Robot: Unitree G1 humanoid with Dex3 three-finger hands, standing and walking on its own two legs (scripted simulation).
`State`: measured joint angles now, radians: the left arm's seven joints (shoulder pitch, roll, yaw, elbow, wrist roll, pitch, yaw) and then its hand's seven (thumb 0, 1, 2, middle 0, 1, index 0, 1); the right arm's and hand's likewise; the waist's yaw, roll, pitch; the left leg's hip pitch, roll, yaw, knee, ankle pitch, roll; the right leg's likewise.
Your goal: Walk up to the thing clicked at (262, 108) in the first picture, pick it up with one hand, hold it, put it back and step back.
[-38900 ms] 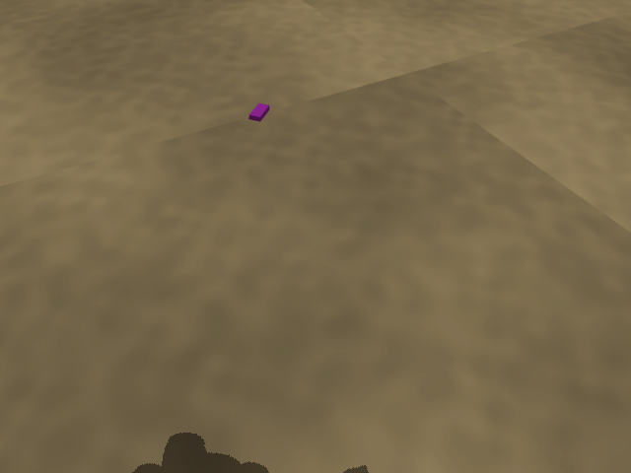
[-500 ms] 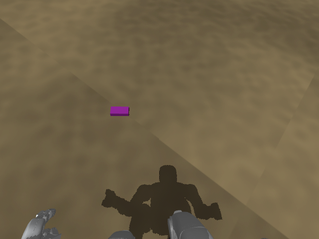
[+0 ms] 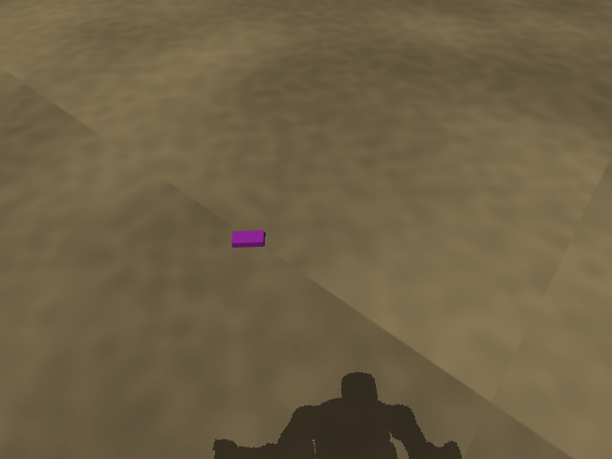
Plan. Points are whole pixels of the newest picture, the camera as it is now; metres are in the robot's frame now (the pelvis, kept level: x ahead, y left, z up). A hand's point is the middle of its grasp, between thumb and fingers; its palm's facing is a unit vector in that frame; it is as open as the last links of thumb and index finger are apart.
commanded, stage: step back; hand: left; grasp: from above
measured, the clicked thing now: (248, 238) +1.08 +0.28 -0.74
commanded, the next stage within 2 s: stand in 0.64 s
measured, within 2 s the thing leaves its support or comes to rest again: neither
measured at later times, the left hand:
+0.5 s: hand out of the picture +0.14 +0.22 -0.13, palm faces +0.01 -0.93 -0.37, open 7.4 cm
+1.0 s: hand out of the picture +0.13 +0.25 -0.14, palm faces +0.01 -0.95 -0.32, open 7.4 cm
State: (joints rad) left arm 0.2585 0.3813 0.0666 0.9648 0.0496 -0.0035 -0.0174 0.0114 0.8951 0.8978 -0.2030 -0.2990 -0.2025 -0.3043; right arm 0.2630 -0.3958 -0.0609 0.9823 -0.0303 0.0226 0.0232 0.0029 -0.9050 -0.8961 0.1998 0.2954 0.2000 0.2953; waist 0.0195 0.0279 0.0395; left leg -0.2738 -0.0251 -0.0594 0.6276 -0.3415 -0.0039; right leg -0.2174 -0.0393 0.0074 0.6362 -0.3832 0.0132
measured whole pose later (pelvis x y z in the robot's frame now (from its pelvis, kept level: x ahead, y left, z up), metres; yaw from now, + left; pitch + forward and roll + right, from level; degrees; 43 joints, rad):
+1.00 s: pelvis +0.06 +0.00 +0.02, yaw +1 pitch -3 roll +0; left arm 0.08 0.35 0.00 1.13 0.01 -0.01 -0.02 0.01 0.90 0.90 -0.20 -0.30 -0.20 -0.30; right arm 0.05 -0.33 0.00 1.10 0.00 -0.02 0.00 0.00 -0.90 -0.90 0.20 0.30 0.20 0.30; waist 0.02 -0.01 0.07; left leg -0.10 0.01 0.00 0.37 -0.21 -0.01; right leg -0.12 -0.04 -0.05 0.37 -0.19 0.02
